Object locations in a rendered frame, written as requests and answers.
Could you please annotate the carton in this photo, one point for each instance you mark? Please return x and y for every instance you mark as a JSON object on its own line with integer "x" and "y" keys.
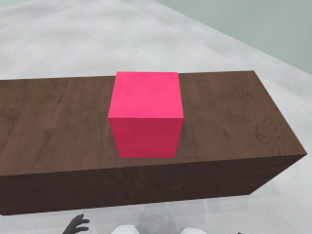
{"x": 145, "y": 114}

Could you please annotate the pedestal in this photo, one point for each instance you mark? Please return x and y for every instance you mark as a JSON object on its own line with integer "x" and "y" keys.
{"x": 58, "y": 152}

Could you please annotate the left robot hand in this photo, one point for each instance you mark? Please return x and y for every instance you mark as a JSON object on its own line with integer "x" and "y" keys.
{"x": 72, "y": 226}

